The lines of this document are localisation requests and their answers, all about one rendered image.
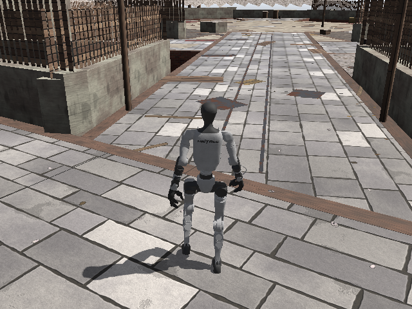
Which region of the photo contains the left robot hand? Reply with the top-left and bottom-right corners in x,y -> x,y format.
168,189 -> 183,208

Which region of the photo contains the robot right upper arm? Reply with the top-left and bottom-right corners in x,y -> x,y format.
221,131 -> 238,166

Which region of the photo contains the robot left forearm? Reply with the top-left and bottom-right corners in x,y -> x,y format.
170,157 -> 184,191

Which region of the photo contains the right robot hand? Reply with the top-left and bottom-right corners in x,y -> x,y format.
229,179 -> 244,192

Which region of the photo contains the robot right foot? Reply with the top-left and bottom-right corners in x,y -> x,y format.
212,256 -> 221,274

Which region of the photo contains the robot right thigh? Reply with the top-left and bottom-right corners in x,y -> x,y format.
213,181 -> 228,232

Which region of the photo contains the robot right forearm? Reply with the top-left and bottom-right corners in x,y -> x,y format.
232,156 -> 243,182

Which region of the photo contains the robot left upper arm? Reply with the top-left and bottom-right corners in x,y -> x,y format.
178,129 -> 195,166

